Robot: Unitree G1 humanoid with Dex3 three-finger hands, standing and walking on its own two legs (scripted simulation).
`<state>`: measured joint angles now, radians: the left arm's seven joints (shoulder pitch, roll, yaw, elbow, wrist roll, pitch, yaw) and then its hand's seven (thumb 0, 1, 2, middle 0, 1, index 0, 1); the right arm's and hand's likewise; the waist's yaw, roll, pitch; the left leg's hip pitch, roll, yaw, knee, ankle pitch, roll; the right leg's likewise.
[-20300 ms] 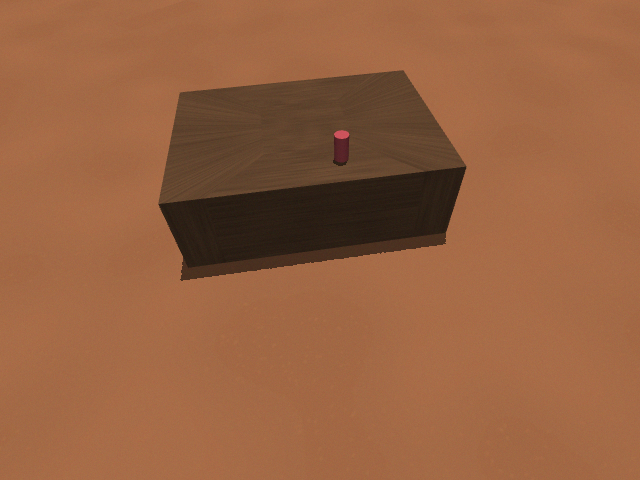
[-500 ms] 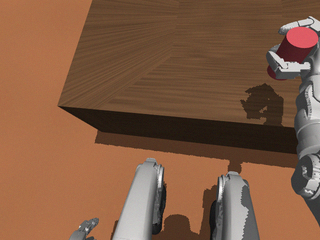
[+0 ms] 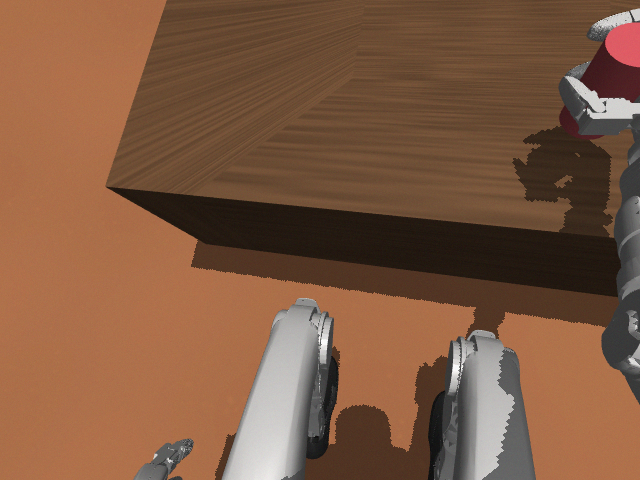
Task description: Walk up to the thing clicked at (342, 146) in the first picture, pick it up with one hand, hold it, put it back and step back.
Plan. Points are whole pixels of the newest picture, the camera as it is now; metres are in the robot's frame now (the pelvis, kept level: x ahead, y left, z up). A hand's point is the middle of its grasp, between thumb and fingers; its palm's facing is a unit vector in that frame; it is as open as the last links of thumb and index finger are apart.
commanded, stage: lower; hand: right
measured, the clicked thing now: (609, 86) +0.56 -0.20 +0.01
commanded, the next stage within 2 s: loosen in 0.96 s
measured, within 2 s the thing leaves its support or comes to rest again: rests again in 0.72 s
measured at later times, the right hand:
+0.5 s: hand (579, 106) +0.57 -0.19 -0.03, palm faces +0.09 +1.00 -0.02, open 7.8 cm
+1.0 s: hand (572, 114) +0.57 -0.19 -0.05, palm faces +0.09 +1.00 -0.02, open 7.8 cm
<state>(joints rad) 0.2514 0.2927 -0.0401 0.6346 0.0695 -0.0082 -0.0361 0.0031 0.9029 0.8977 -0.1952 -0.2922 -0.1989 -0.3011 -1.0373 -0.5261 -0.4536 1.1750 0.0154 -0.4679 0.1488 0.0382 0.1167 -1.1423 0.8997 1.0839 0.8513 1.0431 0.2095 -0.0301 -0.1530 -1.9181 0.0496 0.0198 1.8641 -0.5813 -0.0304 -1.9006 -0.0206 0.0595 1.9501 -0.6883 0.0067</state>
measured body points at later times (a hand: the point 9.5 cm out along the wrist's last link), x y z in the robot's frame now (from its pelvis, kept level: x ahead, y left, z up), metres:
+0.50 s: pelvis -0.01 +0.00 -0.05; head +0.22 -0.03 +0.33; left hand +0.03 +0.28 -0.16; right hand +0.55 -0.24 -0.03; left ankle +0.10 +0.14 -0.44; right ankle +0.06 -0.12 -0.44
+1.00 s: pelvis -0.01 +0.00 -0.07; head +0.22 -0.04 +0.31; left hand +0.03 +0.28 -0.18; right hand +0.56 -0.24 -0.05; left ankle +0.10 +0.14 -0.44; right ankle +0.06 -0.12 -0.44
